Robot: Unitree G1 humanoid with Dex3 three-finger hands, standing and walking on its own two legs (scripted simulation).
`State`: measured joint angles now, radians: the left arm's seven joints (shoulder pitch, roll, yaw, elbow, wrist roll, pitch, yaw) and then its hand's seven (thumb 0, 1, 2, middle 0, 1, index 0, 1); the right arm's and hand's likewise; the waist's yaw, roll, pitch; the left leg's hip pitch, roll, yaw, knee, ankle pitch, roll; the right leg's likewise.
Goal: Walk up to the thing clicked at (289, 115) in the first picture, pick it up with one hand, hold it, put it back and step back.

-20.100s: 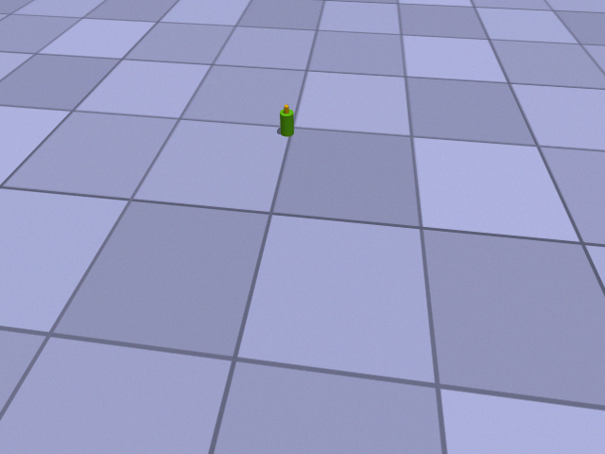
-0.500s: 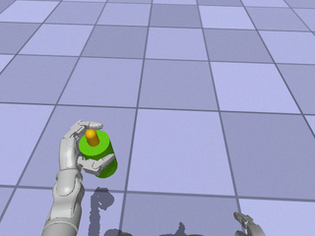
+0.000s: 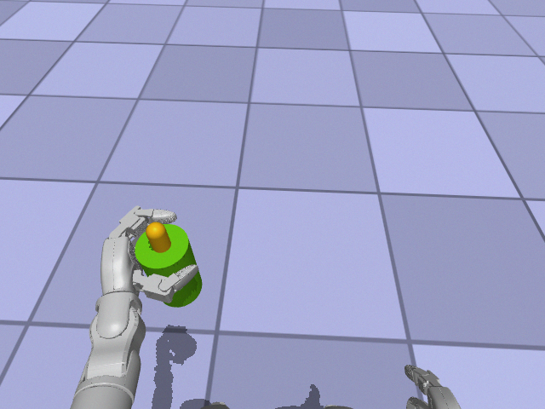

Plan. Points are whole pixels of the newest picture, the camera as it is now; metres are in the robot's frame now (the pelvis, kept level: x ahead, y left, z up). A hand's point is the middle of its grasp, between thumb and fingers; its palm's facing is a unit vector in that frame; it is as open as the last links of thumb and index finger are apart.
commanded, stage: hold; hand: left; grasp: from the side
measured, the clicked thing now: (168, 260) +0.33 +0.16 +0.02
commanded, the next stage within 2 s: crouch in 0.46 s
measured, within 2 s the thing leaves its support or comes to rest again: neither
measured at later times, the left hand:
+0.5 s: hand (162, 256) +0.33 +0.17 +0.04, palm faces +0.15 -0.99 -0.04, open 10.4 cm
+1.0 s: hand (172, 279) +0.33 +0.18 -0.05, palm faces +0.19 -0.98 -0.03, open 10.4 cm
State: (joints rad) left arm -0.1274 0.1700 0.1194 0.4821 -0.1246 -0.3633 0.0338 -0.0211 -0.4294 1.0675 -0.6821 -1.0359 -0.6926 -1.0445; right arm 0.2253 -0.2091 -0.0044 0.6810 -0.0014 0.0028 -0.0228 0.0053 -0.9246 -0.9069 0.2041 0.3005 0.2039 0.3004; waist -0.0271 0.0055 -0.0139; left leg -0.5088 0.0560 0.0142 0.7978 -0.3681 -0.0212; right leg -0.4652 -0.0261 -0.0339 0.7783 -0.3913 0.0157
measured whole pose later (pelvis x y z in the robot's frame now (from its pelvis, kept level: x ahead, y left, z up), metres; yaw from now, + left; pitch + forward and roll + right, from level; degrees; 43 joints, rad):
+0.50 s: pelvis +0.00 +0.00 +0.00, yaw +0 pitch +4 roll -1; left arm -0.13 0.18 0.12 0.48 -0.13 -0.37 0.03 -0.02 -0.43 1.07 -0.68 -1.04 -0.69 -1.05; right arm 0.23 -0.21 0.00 0.68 0.00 -0.01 -0.02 0.01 -0.93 -0.91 0.20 0.30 0.20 0.30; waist -0.03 0.01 -0.01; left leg -0.51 0.05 0.01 0.80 -0.36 -0.02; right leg -0.47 -0.03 -0.03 0.78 -0.39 0.02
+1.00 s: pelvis -0.02 +0.00 -0.05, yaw +0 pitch +15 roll -1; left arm -0.26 0.18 0.21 0.77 -0.11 -0.60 0.02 -0.02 -0.42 1.06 -0.69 -1.03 -0.70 -1.03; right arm 0.19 -0.22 -0.03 0.69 -0.04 -0.02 0.03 0.00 -0.89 -0.90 0.20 0.30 0.20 0.30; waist -0.05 -0.01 -0.07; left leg -0.90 0.06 -0.01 1.08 -0.45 -0.02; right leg -0.85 -0.02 -0.04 1.07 -0.48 0.01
